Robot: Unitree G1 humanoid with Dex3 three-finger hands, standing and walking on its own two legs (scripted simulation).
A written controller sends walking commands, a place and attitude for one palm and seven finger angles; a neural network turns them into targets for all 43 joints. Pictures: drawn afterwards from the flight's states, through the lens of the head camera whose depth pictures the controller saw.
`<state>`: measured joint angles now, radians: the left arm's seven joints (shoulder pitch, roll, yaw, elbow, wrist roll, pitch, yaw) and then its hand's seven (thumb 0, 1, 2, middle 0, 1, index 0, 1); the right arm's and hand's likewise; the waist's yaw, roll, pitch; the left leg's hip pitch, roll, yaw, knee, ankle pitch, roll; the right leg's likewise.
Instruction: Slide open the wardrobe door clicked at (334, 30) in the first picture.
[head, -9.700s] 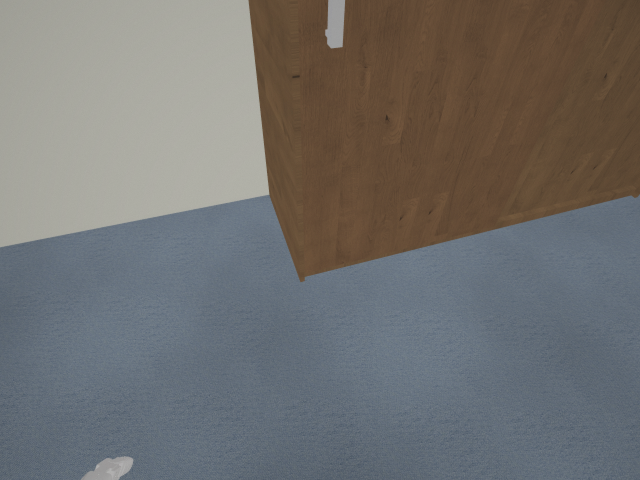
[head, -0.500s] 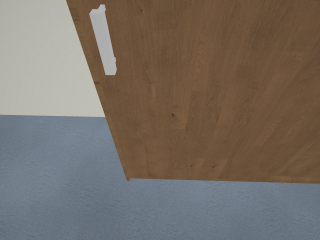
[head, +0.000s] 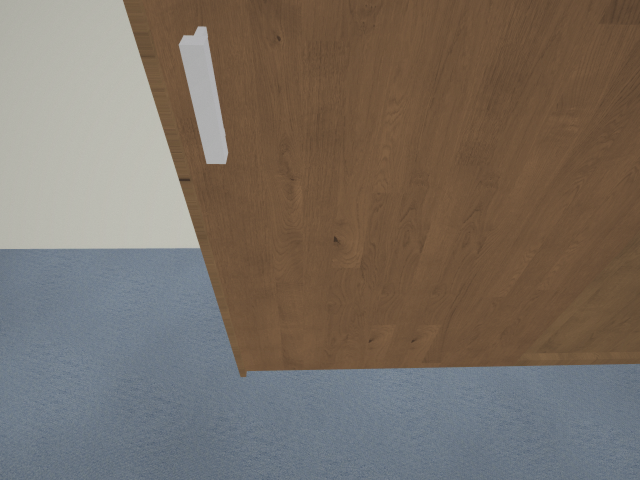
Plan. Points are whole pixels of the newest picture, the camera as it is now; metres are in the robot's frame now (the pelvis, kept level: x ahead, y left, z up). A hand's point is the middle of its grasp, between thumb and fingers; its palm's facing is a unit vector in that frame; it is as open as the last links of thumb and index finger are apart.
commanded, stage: come to a stop and stand still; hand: left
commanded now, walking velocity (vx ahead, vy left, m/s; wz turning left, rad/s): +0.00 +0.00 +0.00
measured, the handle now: (209, 97) +0.52 +0.19 +0.22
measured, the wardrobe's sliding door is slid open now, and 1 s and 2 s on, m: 0.00 0.00 0.00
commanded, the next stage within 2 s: look again from close up in 0.04 s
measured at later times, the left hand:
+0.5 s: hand out of the picture -0.04 +0.15 -0.18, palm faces +0.04 -0.98 -0.21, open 7.4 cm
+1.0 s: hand out of the picture -0.07 +0.14 -0.18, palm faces +0.07 -0.98 -0.17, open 7.4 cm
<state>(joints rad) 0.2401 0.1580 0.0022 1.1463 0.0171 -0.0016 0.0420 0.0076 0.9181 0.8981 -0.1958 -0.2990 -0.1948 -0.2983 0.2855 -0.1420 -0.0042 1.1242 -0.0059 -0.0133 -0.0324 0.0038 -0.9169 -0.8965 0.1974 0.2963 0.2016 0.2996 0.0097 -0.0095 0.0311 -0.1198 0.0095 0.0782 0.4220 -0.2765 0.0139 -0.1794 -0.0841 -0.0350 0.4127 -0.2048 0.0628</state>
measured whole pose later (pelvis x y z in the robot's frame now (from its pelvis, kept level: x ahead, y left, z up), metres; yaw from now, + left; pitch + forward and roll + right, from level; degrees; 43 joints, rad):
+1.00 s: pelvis -0.05 -0.02 -0.01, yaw +1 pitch -2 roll +0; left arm 0.33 0.13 0.01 1.07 0.02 0.00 0.03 0.01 0.91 0.90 -0.20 -0.30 -0.19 -0.30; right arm 0.36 -0.12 0.00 1.08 -0.02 0.00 -0.02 0.00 -0.91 -0.90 0.20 0.30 0.20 0.30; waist 0.01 -0.01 0.02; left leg -0.24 0.03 0.04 0.50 -0.22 -0.01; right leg -0.29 -0.07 -0.06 0.48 -0.16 0.02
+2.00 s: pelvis -0.03 -0.02 +0.00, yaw +1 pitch -2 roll +0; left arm 0.31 0.12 0.01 1.09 0.02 -0.01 0.03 0.01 0.91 0.90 -0.20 -0.30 -0.19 -0.30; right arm 0.31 -0.12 0.00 1.11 -0.01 -0.01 -0.02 0.00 -0.91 -0.90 0.20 0.30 0.20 0.30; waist 0.01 -0.01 0.04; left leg -0.18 0.03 0.06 0.45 -0.24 -0.01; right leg -0.24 -0.06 -0.05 0.45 -0.18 0.03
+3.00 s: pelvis +0.10 -0.02 -0.01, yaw +7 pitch -1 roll +2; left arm 0.12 0.13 0.03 0.98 0.02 -0.05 0.04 0.01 0.92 0.90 -0.19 -0.30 -0.19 -0.30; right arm 0.38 -0.12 -0.03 1.12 0.00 0.01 -0.04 0.00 -0.90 -0.90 0.20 0.30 0.20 0.30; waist -0.03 0.02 0.10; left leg -0.28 -0.01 0.02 0.94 -0.57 -0.01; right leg -0.34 -0.06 -0.14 0.60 -0.25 -0.06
